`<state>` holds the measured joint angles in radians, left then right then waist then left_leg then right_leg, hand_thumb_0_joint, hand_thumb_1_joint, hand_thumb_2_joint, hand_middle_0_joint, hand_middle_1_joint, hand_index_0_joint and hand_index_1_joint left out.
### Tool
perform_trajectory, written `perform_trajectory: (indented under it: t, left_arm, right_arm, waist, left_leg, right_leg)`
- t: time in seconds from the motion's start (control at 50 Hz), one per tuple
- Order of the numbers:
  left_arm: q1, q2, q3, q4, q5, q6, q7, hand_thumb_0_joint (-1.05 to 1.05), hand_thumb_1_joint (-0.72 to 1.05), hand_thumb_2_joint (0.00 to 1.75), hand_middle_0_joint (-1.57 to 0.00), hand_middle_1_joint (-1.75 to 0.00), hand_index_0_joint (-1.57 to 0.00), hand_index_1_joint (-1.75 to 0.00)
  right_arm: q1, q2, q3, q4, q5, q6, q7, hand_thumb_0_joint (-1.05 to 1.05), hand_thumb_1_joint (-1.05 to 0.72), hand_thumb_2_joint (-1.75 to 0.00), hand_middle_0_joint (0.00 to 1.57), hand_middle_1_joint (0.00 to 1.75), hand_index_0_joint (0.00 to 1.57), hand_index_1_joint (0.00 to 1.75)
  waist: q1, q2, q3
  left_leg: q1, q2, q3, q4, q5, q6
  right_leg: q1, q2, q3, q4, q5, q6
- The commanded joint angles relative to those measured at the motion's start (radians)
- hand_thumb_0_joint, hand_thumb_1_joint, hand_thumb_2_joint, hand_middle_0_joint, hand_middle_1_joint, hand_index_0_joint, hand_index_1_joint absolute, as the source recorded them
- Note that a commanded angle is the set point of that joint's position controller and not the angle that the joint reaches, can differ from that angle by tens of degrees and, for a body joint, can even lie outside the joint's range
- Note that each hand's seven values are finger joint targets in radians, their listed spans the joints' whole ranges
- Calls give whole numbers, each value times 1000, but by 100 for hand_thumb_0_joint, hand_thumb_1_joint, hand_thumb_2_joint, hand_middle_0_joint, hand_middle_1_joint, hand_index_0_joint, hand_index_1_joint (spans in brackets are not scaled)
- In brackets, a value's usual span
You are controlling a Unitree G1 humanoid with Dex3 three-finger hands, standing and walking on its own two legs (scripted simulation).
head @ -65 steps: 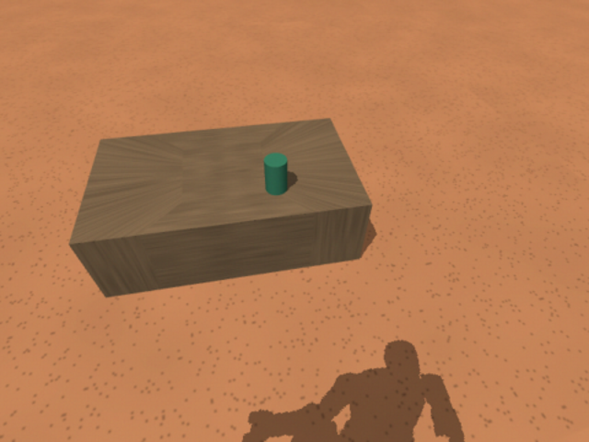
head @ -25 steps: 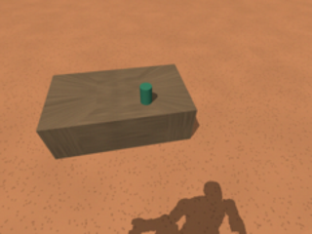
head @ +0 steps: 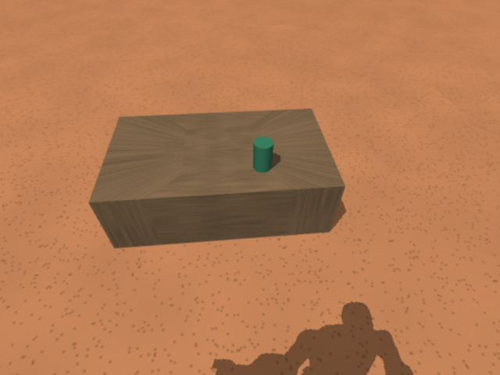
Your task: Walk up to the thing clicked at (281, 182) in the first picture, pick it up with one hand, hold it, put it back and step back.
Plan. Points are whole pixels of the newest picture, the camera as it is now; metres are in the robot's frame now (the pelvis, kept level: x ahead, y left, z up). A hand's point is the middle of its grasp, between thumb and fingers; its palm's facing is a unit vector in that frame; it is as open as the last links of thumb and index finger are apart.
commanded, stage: walk up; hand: right
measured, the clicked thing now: (262, 154) +1.07 -0.01 -0.38
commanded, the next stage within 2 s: none
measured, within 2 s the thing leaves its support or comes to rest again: neither
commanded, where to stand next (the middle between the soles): +0.59 +0.14 m, yaw +7 degrees
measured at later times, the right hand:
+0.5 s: hand (365, 373) +0.20 -0.19 -0.15, palm faces -0.08 +0.94 -0.34, open 7.4 cm
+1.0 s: hand (317, 224) +0.52 -0.14 -0.14, palm faces -0.23 +0.87 -0.43, open 7.4 cm
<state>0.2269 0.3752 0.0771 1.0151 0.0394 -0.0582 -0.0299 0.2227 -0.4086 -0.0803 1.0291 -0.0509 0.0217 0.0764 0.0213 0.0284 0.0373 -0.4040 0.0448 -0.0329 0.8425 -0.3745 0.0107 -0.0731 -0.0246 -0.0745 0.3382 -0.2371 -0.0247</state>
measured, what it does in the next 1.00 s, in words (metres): walks ahead: left foot, then right foot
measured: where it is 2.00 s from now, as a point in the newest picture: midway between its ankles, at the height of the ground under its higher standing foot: (224, 305)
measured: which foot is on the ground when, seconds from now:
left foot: up 0.00-0.12, down 0.14-0.58, up 0.60-0.92, down 0.94-1.00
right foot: down 0.00-0.16, up 0.18-0.54, down 0.56-0.98, up 1.00-1.00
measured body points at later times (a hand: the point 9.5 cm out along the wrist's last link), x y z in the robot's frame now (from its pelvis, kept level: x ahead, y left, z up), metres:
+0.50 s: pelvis +0.17 +0.08 -0.01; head +0.18 +0.08 +0.44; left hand +0.24 +0.40 -0.12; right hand +0.20 -0.24 -0.12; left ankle +0.12 +0.19 -0.74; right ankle +0.30 -0.05 -0.72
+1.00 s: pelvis +0.36 +0.12 -0.03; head +0.37 +0.14 +0.42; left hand +0.31 +0.44 -0.15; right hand +0.53 -0.18 -0.11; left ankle +0.43 +0.24 -0.75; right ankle +0.32 -0.04 -0.73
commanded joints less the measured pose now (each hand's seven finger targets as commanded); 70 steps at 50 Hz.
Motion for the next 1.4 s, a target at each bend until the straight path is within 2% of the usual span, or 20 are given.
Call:
perform_trajectory:
  t: [0.0,0.12,0.14,0.16,0.22,0.28,0.38,0.52,0.58,0.7,0.82,0.9,0.92,0.96,0.98,1.08,1.2,1.32,1.34,1.38]
  left_arm:
    - [-104,322,74,-138,2,-33,7,0,90,90,-20,-30,-20,-30]
    - [-43,228,40,-156,10,-2,-10,0,90,90,-20,-30,-20,-30]
    - [-18,139,15,-178,-11,-1,-15,0,90,90,-20,-30,-20,-30]
    - [-76,230,30,-194,-23,-3,-4,0,90,90,-20,-30,-20,-30]
    - [12,287,33,-131,-38,-2,-3,0,90,90,-20,-30,-20,-30]
    - [53,270,40,-117,-29,6,-21,0,90,90,-20,-30,-20,-30]
    - [-58,240,46,-193,-19,-1,-40,0,90,90,-20,-30,-20,-30]
    - [82,225,67,-172,-20,-30,-27,0,90,90,-20,-30,-20,-30]
    - [195,376,95,-186,-28,-48,-5,0,90,90,-20,-30,-20,-30]
    - [74,290,60,-238,-33,-54,-4,0,90,90,-20,-30,-20,-30]
    - [112,305,59,-267,-23,-52,-11,0,90,90,-20,-30,-20,-30]
    - [96,282,34,-279,-26,-35,-14,0,90,90,-20,-30,-20,-30]
    - [115,244,18,-284,-24,-34,-13,0,90,90,-20,-30,-20,-30]
    - [165,203,11,-285,-35,-22,-4,0,90,90,-20,-30,-20,-30]
    - [135,298,29,-262,-29,-15,10,0,90,90,-20,-30,-20,-30]
    - [239,259,30,-173,-36,-3,-14,0,90,90,-20,-30,-20,-30]
    - [109,239,37,-212,-19,-1,-38,0,90,90,-20,-30,-20,-30]
    - [141,200,31,-180,-18,-29,-7,0,90,90,-20,-30,-20,-30]
    - [171,230,39,-171,-16,-36,4,0,90,90,-20,-30,-20,-30]
    - [170,349,60,-205,-17,-44,21,0,90,90,-20,-30,-20,-30]
  right_arm:
    - [-64,-181,-60,-143,8,-38,24,0,-90,-90,20,30,20,30]
    - [248,-246,-110,-61,7,-61,-3,0,-90,-90,20,30,20,30]
    - [325,-346,-123,-78,-2,-72,-19,0,-90,-90,20,30,20,30]
    - [251,-398,-119,-126,30,-79,-14,0,-90,-90,20,30,20,30]
    - [83,-312,-83,-192,34,-96,-37,0,-90,-90,20,30,20,30]
    - [96,-274,-64,-195,39,-107,-38,0,-90,-90,20,30,20,30]
    - [148,-278,-65,-226,37,-118,-38,0,-90,-90,20,30,20,30]
    - [125,-222,-40,-279,46,-105,-41,0,-90,-90,20,30,20,30]
    - [159,-204,-25,-286,44,-95,-58,0,-90,-90,20,30,20,30]
    - [184,-195,-33,-221,41,-91,-30,0,-90,-90,20,30,20,30]
    - [39,-161,-33,-276,32,-98,-9,0,-90,-90,20,30,20,30]
    - [103,-183,-55,-248,32,-114,-15,0,-90,-90,20,30,20,30]
    - [188,-228,-70,-222,29,-119,-25,0,-90,-90,20,30,20,30]
    - [275,-376,-105,-256,28,-126,-44,0,-90,-90,20,30,20,30]
    - [230,-373,-108,-262,57,-119,-44,0,-90,-90,20,30,20,30]
    - [73,-269,-55,-290,47,-126,-49,0,-90,-90,20,30,20,30]
    - [111,-289,-63,-299,44,-126,-42,0,-90,-90,20,30,20,30]
    - [79,-231,-32,-303,48,-94,-54,0,-90,-90,20,30,20,30]
    - [101,-179,-11,-300,55,-92,-58,0,-90,-90,20,30,20,30]
    - [166,-105,21,-303,55,-81,-64,0,-90,-90,20,30,20,30]
  waist:
    - [-13,-190,87]
    - [-148,134,-55]
    - [-175,425,-44]
    - [-152,273,-26]
    - [-35,73,39]
    - [-24,119,42]
    - [-62,118,71]
    - [33,-1,-24]
    - [74,-197,-67]
    - [-6,-193,39]
    - [30,-178,7]
    - [-45,-71,-34]
    - [-86,21,-84]
    - [-124,248,-130]
    - [-110,120,-90]
    - [-12,140,38]
    - [-48,147,62]
    - [10,47,-16]
    - [30,-43,-62]
    - [14,-276,-89]
  left_leg:
    - [-26,85,-1,-98,26,-26]
    - [509,-31,97,-278,-26,22]
    - [523,212,-430,-564,-413,135]
    - [366,357,-784,-732,-526,254]
    - [301,266,-468,-616,-282,225]
    - [188,202,-267,-631,-79,198]
    - [211,205,-199,-616,34,222]
    - [73,121,-51,-282,314,129]
    - [-261,-68,-46,320,-168,44]
    - [-138,21,-34,138,18,8]
    - [-39,16,73,-172,143,-1]
    - [281,-33,127,-304,193,22]
    - [425,-32,89,-310,108,46]
    - [526,379,-647,-603,-268,213]
    - [426,408,-644,-591,-230,279]
    - [137,219,-148,-589,34,193]
    - [160,219,-120,-618,-91,216]
    - [93,161,-4,-315,332,146]
    - [73,107,43,-182,320,104]
    - [-158,-61,80,132,-160,16]
  right_leg:
    - [-155,-271,159,-193,-310,-165]
    - [-435,-133,-34,438,-275,-95]
    - [-650,23,-75,811,-386,-39]
    - [-627,31,107,869,-389,-49]
    - [-595,-95,159,832,-166,-36]
    - [-444,-94,97,650,-97,1]
    - [-421,-79,62,398,-40,10]
    - [16,28,-12,182,36,-28]
    - [146,-436,714,-91,-324,-235]
    - [-112,-257,250,-82,3,-206]
    - [-112,-237,139,-25,76,-190]
    - [-289,-195,56,164,28,-141]
    - [-367,-154,23,326,37,-114]
    - [-651,46,28,785,-300,-31]
    - [-628,-26,133,856,-310,-37]
    - [-448,-91,104,686,-91,1]
    - [-455,-95,54,457,-26,19]
    - [-124,5,-5,188,81,-3]
    - [-29,-10,42,129,88,-24]
    - [69,-369,577,-39,115,-169]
